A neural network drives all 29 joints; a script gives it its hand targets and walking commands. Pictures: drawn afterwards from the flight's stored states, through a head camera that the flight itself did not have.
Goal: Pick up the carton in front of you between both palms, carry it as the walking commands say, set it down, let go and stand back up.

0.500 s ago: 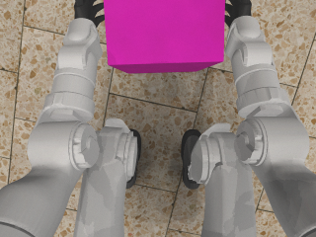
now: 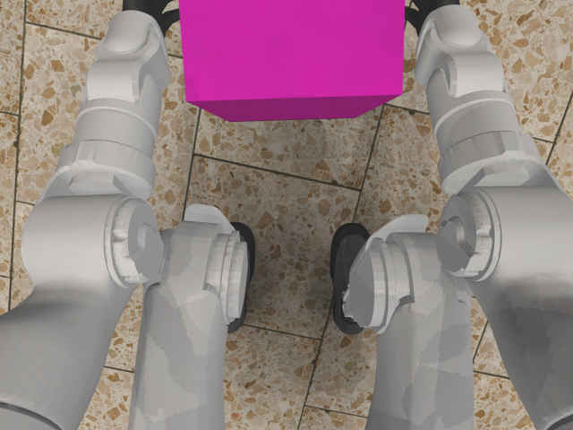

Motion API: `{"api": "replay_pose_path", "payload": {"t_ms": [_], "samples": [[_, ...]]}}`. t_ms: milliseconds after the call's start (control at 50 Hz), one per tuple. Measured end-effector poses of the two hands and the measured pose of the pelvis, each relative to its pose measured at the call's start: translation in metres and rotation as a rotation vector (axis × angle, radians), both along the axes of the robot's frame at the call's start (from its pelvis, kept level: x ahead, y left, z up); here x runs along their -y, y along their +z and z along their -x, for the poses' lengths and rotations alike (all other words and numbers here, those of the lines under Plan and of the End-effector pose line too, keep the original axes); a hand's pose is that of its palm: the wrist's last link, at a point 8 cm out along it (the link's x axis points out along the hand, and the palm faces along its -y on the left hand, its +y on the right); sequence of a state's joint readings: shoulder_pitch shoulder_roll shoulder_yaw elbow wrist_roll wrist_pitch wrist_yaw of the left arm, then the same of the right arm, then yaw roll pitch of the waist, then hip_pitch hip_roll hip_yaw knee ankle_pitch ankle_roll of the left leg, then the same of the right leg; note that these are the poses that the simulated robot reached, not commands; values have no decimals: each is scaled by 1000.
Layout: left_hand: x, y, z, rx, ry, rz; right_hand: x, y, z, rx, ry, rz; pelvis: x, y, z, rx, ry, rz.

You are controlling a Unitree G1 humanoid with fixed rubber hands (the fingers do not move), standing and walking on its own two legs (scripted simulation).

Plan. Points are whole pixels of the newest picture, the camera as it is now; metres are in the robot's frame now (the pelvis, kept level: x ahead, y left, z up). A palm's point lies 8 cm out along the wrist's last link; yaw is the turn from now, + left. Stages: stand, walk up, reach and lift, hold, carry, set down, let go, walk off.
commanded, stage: set down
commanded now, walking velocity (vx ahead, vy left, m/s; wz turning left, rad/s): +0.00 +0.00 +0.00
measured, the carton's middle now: (290, 30) +0.53 +0.02 -0.23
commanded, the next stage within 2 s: let go in 1.62 s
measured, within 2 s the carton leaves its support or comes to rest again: neither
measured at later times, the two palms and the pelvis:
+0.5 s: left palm (131, 43) +0.50 +0.20 -0.18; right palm (465, 37) +0.52 -0.18 -0.18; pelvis -0.01 +0.00 +0.00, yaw +0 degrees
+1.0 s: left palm out of the picture +0.52 +0.20 -0.03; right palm out of the picture +0.54 -0.18 -0.03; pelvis +0.01 +0.00 +0.08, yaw +0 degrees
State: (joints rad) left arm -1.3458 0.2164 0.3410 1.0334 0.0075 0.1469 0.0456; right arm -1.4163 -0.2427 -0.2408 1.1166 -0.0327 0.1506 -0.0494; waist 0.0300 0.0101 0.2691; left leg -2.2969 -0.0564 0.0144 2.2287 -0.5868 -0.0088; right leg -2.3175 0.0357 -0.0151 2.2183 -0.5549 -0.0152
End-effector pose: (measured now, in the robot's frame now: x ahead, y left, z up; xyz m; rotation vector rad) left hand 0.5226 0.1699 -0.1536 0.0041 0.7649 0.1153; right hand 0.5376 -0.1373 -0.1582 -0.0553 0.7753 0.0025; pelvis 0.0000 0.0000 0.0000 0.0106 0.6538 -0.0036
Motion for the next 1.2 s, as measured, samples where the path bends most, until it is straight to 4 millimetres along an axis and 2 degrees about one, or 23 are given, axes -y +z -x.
{"api": "replay_pose_path", "payload": {"t_ms": [320,360,480,580,660,740,840,940,1200], "samples": [[-2,-3,2,13,-25,5,3,-3,1,17,28,-12,-1,-2,4,42,4,-4],[-5,-8,6,5,-18,-17,9,-7,3,24,11,10,-1,-2,5,50,4,-5],[-27,-26,21,-20,52,-59,43,-23,16,11,-78,65,-1,0,5,63,2,-5],[-35,-21,15,22,65,-58,53,-18,12,46,-87,62,-1,-1,4,64,-1,-2],[-35,-3,6,71,66,-52,47,1,-1,97,-79,50,-1,1,2,51,-1,-1],[-32,26,2,113,63,-48,40,30,-6,136,-73,43,-1,12,0,31,1,-1],[-30,71,3,123,64,-48,38,75,-4,138,-77,48,-2,40,-4,-18,5,0],[-31,108,5,114,70,-47,42,111,-1,129,-86,49,-3,69,-7,-77,3,2],[-36,178,4,135,68,-58,48,179,-3,149,-73,51,-1,131,-11,-143,-4,-4]]}}
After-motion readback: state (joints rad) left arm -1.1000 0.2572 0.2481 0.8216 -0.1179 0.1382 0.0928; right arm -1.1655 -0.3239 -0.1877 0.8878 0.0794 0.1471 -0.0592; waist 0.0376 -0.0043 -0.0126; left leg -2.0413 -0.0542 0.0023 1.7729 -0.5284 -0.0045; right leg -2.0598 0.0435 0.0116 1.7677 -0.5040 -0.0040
